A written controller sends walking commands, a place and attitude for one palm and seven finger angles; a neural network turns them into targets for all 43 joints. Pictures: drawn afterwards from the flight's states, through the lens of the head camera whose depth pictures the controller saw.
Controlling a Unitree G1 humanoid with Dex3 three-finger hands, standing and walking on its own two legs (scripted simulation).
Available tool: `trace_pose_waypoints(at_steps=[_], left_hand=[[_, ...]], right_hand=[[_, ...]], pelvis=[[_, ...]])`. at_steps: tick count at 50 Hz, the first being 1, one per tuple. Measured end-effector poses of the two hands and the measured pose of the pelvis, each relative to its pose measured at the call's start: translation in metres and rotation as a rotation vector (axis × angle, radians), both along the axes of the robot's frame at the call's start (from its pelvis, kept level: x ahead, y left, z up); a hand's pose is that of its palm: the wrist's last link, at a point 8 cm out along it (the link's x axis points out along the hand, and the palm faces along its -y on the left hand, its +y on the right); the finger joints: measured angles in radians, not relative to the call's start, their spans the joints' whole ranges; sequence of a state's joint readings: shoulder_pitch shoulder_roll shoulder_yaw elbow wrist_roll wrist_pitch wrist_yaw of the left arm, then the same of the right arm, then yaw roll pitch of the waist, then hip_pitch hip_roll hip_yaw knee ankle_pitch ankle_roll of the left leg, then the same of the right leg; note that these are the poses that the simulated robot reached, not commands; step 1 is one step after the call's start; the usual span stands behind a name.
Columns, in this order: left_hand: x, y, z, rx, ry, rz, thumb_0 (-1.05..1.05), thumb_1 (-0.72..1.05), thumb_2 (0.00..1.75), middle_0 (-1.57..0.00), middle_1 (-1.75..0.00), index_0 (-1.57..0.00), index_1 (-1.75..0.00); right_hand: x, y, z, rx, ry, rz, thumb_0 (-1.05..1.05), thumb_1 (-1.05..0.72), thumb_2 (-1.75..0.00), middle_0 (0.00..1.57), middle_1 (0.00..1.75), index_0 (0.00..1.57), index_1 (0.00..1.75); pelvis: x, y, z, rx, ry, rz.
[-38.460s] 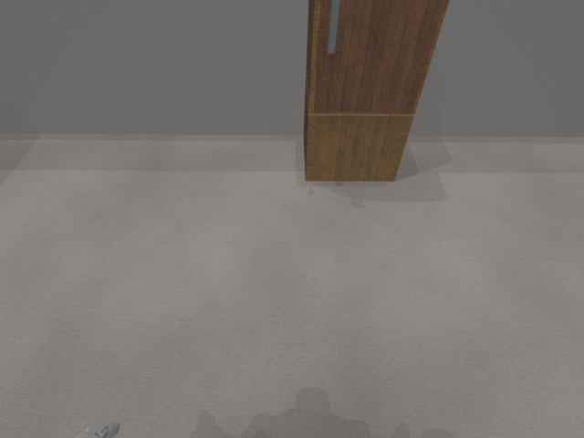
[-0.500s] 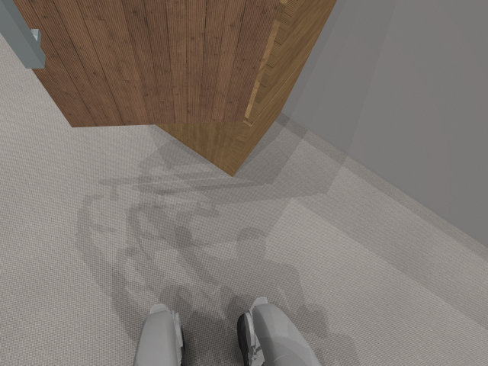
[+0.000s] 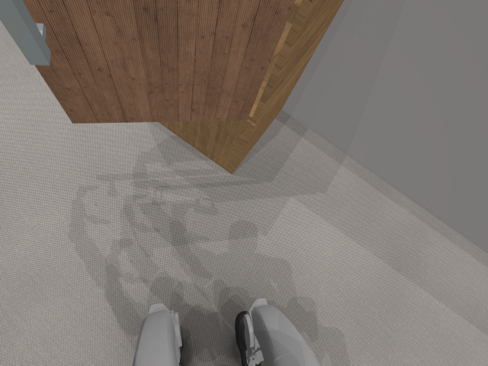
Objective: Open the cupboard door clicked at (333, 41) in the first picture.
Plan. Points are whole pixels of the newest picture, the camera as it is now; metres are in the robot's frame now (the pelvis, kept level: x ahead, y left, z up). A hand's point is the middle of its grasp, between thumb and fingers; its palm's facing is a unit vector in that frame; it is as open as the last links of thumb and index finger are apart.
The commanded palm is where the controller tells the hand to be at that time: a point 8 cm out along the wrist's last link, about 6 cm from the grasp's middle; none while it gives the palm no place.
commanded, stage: move the hooked fingers beside the handle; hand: left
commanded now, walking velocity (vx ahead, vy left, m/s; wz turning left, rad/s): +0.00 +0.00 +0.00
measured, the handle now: out of the picture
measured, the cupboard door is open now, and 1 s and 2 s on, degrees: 42 42 42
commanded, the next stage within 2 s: slide the fingers in behind the handle in 0.50 s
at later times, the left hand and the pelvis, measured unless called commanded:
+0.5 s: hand out of the picture +0.53 +0.30 +0.10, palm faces +0.03 -1.00 -0.02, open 14.0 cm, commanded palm +0.54 +0.33 +0.09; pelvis -0.01 -0.01 +0.00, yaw +0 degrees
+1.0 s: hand out of the picture +0.55 +0.27 +0.10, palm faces +0.01 -1.00 +0.00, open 14.0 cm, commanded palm +0.54 +0.30 +0.09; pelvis -0.01 -0.01 +0.00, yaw +0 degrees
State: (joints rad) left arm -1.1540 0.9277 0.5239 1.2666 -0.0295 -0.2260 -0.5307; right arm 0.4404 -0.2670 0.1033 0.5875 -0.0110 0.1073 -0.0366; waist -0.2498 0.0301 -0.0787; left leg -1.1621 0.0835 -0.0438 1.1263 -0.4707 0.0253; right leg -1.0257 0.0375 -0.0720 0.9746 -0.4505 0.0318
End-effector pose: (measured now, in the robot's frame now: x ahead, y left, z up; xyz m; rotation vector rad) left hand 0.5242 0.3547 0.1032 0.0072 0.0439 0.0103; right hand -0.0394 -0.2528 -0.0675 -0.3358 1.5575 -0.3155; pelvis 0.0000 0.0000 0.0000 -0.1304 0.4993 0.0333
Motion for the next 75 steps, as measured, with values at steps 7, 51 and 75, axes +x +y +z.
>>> trace_pose_waypoints(at_steps=[7,51,75], left_hand=[[0.000,-0.014,-0.001,-0.013,0.025,0.002,-0.02,-0.50,0.30,-0.30,-1.20,-0.30,-1.20],[0.003,-0.033,-0.003,-0.012,0.004,0.002,-0.02,-0.50,0.30,-0.30,-1.20,-0.30,-1.20],[0.003,-0.058,-0.008,-0.016,0.012,0.006,-0.02,-0.50,0.30,-0.30,-1.20,-0.30,-1.20]], right_hand=[[0.013,-0.007,0.002,-0.005,-0.051,0.019,0.00,-0.91,-0.90,0.20,0.30,0.21,0.30],[-0.004,-0.006,-0.009,0.008,-0.056,-0.001,0.00,-0.91,-0.90,0.20,0.30,0.21,0.30],[0.004,-0.016,-0.005,0.024,-0.056,-0.005,0.00,-0.91,-0.90,0.20,0.30,0.20,0.30]], pelvis=[[0.001,-0.002,0.003,0.005,-0.017,0.002],[-0.009,-0.006,-0.004,0.006,-0.015,-0.006],[0.000,-0.012,0.002,0.022,-0.030,-0.005]])
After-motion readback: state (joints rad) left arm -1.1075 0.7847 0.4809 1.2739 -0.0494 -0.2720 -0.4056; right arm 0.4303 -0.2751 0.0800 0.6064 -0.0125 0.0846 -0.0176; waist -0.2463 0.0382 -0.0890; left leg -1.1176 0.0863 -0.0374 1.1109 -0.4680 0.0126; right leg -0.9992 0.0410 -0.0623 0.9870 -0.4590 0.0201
